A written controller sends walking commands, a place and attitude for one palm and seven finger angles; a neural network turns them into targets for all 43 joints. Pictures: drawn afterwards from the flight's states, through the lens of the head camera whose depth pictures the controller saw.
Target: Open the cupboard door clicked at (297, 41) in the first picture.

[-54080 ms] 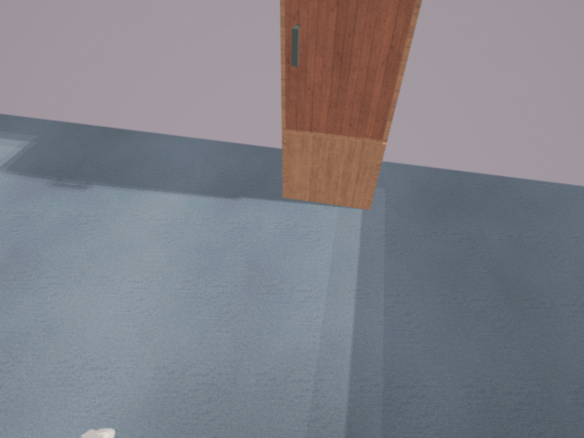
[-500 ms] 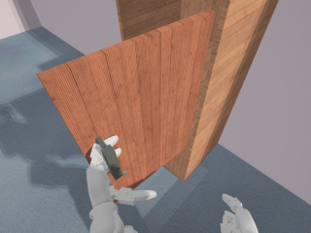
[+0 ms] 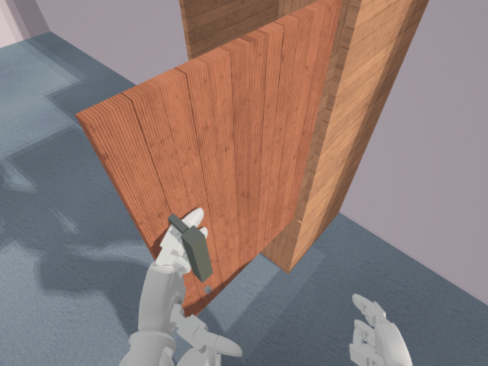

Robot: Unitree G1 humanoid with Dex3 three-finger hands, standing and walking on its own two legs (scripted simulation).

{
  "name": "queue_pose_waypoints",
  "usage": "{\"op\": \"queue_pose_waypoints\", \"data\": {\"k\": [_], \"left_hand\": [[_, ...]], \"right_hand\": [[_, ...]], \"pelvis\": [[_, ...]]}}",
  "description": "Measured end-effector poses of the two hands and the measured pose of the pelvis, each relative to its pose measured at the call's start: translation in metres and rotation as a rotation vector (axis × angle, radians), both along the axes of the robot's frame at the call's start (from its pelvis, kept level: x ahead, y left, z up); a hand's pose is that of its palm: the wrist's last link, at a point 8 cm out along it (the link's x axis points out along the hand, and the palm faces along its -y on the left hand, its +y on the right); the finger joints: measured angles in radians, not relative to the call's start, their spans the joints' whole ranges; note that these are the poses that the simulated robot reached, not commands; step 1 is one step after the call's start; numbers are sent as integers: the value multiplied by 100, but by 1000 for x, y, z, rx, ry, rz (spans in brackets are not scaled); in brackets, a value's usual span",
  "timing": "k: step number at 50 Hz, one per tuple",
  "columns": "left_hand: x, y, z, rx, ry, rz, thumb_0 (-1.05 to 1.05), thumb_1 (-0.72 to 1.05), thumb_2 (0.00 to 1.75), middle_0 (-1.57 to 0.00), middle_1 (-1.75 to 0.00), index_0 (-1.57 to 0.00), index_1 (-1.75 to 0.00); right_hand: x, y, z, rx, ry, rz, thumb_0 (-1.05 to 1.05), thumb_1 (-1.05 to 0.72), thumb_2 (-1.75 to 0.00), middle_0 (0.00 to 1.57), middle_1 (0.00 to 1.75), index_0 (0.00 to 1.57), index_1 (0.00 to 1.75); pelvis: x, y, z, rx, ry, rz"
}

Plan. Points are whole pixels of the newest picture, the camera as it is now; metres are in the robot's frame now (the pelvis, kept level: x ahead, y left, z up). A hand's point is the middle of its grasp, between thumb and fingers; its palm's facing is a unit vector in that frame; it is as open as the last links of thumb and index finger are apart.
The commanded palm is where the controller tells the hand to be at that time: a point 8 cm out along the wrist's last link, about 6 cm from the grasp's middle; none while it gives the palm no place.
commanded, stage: slide the hand sideways off the handle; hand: left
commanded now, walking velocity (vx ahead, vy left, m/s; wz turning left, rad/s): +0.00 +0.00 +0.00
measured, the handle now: (189, 248) +0.28 +0.10 +0.08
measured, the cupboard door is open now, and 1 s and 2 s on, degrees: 88 87 87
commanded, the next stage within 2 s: draw the hand back to the body in 0.86 s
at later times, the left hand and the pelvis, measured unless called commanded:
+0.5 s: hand (184, 314) +0.19 +0.09 +0.07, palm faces -0.01 -1.00 -0.01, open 16.1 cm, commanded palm +0.15 +0.15 +0.07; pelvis +0.01 -0.02 -0.01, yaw +0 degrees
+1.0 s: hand (155, 348) +0.15 +0.12 +0.07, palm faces -0.01 -1.00 -0.01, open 16.3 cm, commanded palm +0.12 +0.18 +0.08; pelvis +0.00 -0.02 -0.02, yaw +1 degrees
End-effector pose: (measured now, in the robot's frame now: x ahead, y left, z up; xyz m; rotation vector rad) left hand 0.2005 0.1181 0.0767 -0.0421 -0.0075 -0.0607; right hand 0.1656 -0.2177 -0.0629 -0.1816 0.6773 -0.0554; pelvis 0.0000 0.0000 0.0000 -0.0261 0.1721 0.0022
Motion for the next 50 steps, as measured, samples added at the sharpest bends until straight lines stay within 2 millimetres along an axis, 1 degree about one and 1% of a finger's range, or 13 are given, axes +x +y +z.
{"op": "queue_pose_waypoints", "data": {"k": [4,9,17,25,29,33,43,46,50], "left_hand": [[-2,-1,0,9,-2,4,-1,-50,30,-19,-37,-22,-34],[-9,4,0,24,6,11,-1,-50,30,-19,-35,-21,-33],[-25,16,-1,37,28,42,-1,-50,30,-19,-33,-21,-33],[-34,26,-1,53,36,55,-1,-50,30,-19,-32,-20,-32],[-39,30,0,58,45,62,-1,-50,30,-19,-32,-20,-32],[-49,38,1,65,58,78,-1,-50,30,-18,-32,-20,-32],[-74,58,-1,71,48,97,-1,-50,30,-16,-31,-16,-30],[-76,58,-1,59,34,80,-1,-50,30,-16,-30,-16,-30],[-73,55,-2,50,15,50,-1,-50,30,-15,-30,-15,-30]], "right_hand": [[-4,1,0,6,5,-6,1,-90,-90,21,30,20,30],[-3,1,-2,14,11,-7,1,-90,-90,21,30,20,30],[9,-5,-3,13,-3,0,1,-90,-90,21,30,20,30],[23,-15,-7,9,-21,-12,1,-90,-90,21,30,20,30],[27,-20,-8,10,-24,-27,1,-90,-90,21,30,20,30],[29,-24,-9,13,-26,-43,1,-90,-90,21,30,20,30],[30,-28,-13,-5,-47,-49,1,-90,-90,20,30,20,30],[28,-27,-14,-10,-57,-48,1,-90,-90,20,30,20,30],[22,-22,-14,-11,-65,-51,1,-90,-90,20,30,20,30]], "pelvis": [[1,0,-2,3,5,-9],[3,-2,-3,3,8,-13],[8,-8,-6,4,23,-9],[11,-16,-10,6,37,-1],[13,-19,-11,9,38,0],[14,-23,-11,12,35,2],[6,-24,-17,4,34,12],[2,-22,-19,-2,31,14],[-3,-19,-21,-6,28,11]]}}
